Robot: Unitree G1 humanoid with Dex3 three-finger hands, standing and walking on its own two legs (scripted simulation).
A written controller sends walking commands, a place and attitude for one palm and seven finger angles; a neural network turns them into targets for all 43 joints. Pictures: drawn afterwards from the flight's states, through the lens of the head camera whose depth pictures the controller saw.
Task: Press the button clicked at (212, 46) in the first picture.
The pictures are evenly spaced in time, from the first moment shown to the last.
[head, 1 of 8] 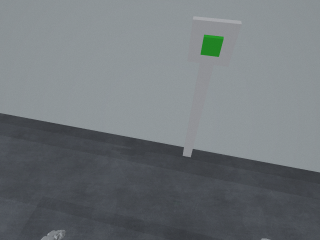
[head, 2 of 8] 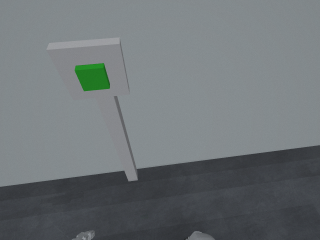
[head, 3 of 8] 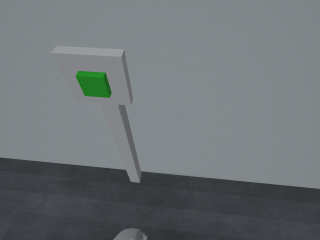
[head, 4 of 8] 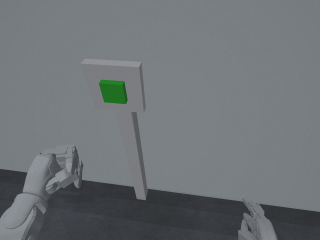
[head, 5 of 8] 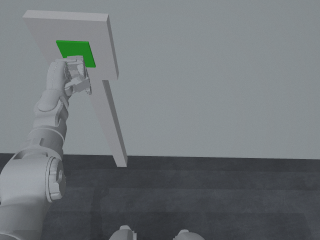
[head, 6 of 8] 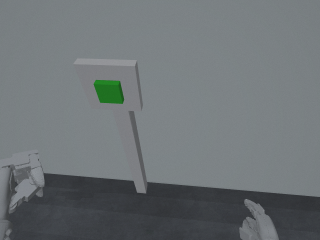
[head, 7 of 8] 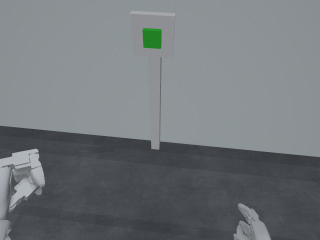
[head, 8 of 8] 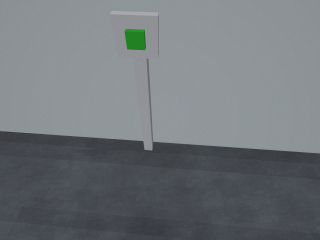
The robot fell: no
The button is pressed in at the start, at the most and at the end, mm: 0 13 0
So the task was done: yes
